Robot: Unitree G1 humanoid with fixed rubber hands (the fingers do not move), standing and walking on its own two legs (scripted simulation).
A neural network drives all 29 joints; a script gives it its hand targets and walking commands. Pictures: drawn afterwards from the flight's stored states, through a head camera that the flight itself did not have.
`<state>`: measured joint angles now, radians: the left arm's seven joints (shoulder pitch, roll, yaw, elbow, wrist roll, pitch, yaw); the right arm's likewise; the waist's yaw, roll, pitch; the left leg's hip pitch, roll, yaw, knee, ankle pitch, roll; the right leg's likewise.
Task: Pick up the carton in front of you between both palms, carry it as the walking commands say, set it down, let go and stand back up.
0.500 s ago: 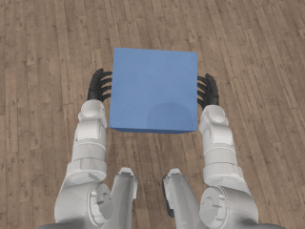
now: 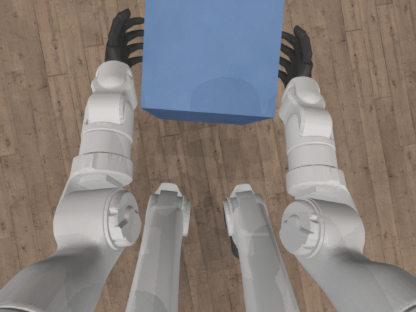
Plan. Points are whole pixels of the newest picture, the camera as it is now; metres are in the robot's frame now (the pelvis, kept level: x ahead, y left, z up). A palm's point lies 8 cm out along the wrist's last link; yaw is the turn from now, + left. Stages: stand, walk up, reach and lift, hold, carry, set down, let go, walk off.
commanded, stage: set down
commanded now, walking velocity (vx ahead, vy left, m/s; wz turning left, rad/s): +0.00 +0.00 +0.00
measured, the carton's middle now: (207, 68) +0.53 +0.01 -0.19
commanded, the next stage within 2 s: none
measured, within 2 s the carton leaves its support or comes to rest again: rests again in 0.82 s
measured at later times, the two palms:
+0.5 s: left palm (137, 68) +0.55 +0.17 -0.26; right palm (266, 82) +0.53 -0.13 -0.26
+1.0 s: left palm (138, 73) +0.55 +0.17 -0.29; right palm (262, 86) +0.53 -0.13 -0.30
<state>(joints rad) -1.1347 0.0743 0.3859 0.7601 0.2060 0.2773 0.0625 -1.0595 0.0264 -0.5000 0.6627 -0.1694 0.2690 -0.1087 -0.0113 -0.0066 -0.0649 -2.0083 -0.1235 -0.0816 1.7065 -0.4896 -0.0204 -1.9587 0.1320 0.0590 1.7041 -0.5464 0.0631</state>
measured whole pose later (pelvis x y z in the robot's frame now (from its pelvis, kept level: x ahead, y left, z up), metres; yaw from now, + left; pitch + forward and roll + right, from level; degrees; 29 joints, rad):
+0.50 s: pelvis -0.01 +0.00 -0.10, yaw -2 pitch +43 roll -4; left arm -1.46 0.26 0.27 0.91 0.10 0.27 0.08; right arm -1.36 -0.09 -0.43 0.77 -0.05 0.26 -0.18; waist 0.00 -0.02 0.26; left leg -2.24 -0.12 -0.07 2.06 -0.57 -0.03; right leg -2.19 0.17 0.03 2.06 -0.63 0.08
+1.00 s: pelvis -0.01 +0.00 -0.13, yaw -2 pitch +36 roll -2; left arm -1.51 0.33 0.24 1.04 0.04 0.23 0.04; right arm -1.43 -0.13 -0.37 0.90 -0.01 0.22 -0.17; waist 0.01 -0.03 0.38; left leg -2.21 -0.08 -0.03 2.20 -0.61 -0.01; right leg -2.18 0.16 0.02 2.20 -0.65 0.07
